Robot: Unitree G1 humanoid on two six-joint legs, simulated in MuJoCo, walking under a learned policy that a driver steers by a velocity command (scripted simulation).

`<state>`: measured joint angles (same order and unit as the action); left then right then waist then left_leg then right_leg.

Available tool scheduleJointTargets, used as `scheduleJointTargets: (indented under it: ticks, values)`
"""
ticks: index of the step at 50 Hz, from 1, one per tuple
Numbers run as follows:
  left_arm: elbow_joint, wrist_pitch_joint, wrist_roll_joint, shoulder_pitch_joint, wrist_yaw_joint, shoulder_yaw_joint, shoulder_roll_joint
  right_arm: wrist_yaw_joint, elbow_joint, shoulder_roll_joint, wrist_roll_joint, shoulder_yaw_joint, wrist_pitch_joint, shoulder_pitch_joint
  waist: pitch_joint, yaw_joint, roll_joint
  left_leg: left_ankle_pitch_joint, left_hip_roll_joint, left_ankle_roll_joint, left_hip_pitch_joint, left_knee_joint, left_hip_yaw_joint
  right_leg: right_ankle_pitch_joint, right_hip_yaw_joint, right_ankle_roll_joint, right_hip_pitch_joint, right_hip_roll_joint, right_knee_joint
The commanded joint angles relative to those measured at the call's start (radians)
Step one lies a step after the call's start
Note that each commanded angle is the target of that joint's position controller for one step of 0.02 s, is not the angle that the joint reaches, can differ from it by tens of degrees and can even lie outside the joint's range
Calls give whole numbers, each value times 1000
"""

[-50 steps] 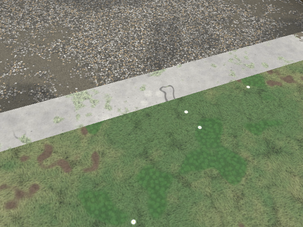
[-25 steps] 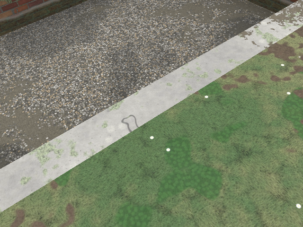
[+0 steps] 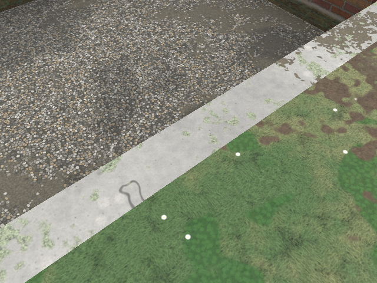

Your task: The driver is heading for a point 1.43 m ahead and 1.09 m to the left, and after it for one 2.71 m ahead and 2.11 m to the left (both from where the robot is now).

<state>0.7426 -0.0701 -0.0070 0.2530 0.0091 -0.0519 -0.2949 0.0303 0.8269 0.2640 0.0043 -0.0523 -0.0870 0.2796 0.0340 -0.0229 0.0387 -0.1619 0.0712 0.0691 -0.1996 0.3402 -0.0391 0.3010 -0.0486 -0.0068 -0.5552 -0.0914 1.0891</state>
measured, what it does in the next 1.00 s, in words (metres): walks ahead, turning left: right foot, then left foot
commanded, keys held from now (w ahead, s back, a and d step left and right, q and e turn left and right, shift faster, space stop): w+q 1.00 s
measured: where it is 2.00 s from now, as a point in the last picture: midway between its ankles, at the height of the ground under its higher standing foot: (106, 217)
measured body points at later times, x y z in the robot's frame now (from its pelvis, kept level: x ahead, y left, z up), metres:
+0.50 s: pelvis +0.28 -0.04 +0.00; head +0.30 -0.05 +0.45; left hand +0.28 +0.24 -0.11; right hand +0.48 -0.28 -0.11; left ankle +0.28 +0.11 -0.66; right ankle +0.30 -0.15 -0.74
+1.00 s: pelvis +0.50 +0.11 -0.01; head +0.52 +0.14 +0.44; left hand +0.48 +0.42 -0.11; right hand +0.71 -0.08 -0.12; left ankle +0.50 +0.17 -0.74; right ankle +0.63 -0.03 -0.66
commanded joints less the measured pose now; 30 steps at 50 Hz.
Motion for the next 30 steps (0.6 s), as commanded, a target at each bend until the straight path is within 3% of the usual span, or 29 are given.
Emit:
scheduleJointTargets:
  ticks: [1, 4, 6, 8, 11, 12, 13, 14, 15, 16, 17, 18, 19, 21, 24, 30]
  values:
    - [-78, -10, 18, -6, 3, -11, -49, -14, -64, 150, 11, -34, -19, -47, 13, 35, -100, 156, -261, 207, -21, -224, 253, -111, -13, 41, -75, -40, -143]
    - [-110, -28, 13, -141, -9, 2, -25, -27, -54, 174, 18, -42, -6, -5, 26, -8, -89, 170, -203, 158, -51, -207, 183, -318, 7, 56, 2, 7, -409]
    - [-126, -37, 3, -209, -21, 3, -29, -33, -40, 190, 25, -48, 3, 54, 17, -37, -91, 147, -214, 146, -34, -185, 200, -396, 11, 65, 53, 39, -494]
    - [-136, -42, -4, -240, -27, -6, -55, -35, -35, 189, 32, -49, 12, 81, 13, -37, -105, 118, -238, 128, 13, -140, 241, -402, -15, 54, 77, 46, -552]
    - [-130, -49, -7, -195, -28, -27, -105, -39, -37, 197, 28, -56, 28, 83, -13, 8, -132, 112, -270, 94, 71, -38, 305, -288, -21, 20, 171, 54, -599]
    - [-107, -51, -6, -109, -24, -41, -128, -39, -42, 183, 23, -50, 31, 76, -54, 56, -130, 176, -238, 72, 56, 57, 292, -254, -4, -5, 292, 62, -625]
    - [-85, -53, 4, 24, -16, -61, -171, -36, -54, 138, 12, -34, 32, 75, -158, 123, -100, 151, -172, 37, -12, 265, 254, -233, -44, -48, 499, -3, -616]
    - [-74, -45, 13, 170, -9, -79, -249, -35, -80, 47, -16, -7, 27, 138, -337, 134, 95, -162, -62, -13, -216, 601, 161, -191, -283, -121, 802, -222, -582]
    - [-50, -33, 17, 194, -20, -82, -270, -33, -109, 22, 31, 4, 14, 223, -416, 88, 381, -454, -2, -39, -491, 860, 153, 92, -721, -237, 936, -358, -758]
    - [-66, -34, 13, 141, -23, -56, -163, -37, -88, 132, 53, -23, 16, 172, -288, 105, 201, -388, -68, -39, -572, 964, 204, 232, -665, -206, 837, -317, -804]
    - [-72, -33, 9, 82, -20, -41, -115, -38, -107, 163, 49, -34, 21, 77, -174, 107, 113, -294, -103, -38, -587, 968, 173, 159, -492, -172, 718, -281, -806]
    - [-70, -33, 15, 26, -23, -31, -90, -38, -111, 151, 35, -34, 29, 43, -110, 81, 45, -220, -141, -45, -547, 935, 164, 15, -372, -162, 598, -238, -824]
    - [-61, -33, 14, -10, -20, -25, -61, -36, -118, 132, 28, -38, 34, 30, -73, 56, 57, -180, -170, -47, -521, 879, 168, -56, -291, -158, 531, -206, -846]
    - [-46, -39, 15, -33, -17, -28, -50, -29, -124, 97, 34, -37, 51, 33, -44, 35, 87, -139, -188, -55, -466, 840, 149, -148, -170, -157, 458, -171, -891]
    - [-19, -49, 12, -16, -9, -44, -86, -27, -160, 68, 23, -31, 65, -29, -6, 34, 39, -63, -197, -72, -522, 756, 151, -256, -77, -186, 449, -196, -938]
    - [16, -28, 4, 17, 8, -63, -133, 10, -211, 39, 17, -16, 50, -179, 37, 74, 4, 208, -176, -59, -490, 451, 72, -341, 138, -153, 475, -174, -932]
Next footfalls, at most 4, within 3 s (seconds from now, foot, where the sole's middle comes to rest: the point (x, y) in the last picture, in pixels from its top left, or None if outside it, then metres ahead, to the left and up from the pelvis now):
0.26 right None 0.34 -0.14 -0.78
0.78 left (137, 267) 0.53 0.19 -0.78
1.26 right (148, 193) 0.84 0.17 -0.78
1.66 left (78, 236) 0.66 0.42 -0.78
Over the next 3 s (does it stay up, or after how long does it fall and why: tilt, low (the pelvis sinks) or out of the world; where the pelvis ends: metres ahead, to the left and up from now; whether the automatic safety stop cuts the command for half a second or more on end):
stays up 0.75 0.35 0.00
